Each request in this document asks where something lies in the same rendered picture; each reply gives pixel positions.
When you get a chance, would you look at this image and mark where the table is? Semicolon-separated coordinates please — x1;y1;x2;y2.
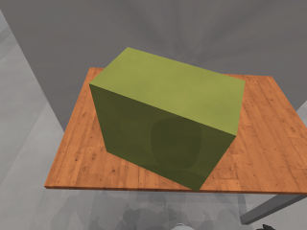
44;67;307;225

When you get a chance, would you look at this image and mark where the carton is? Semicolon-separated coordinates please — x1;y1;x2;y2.
89;47;246;192

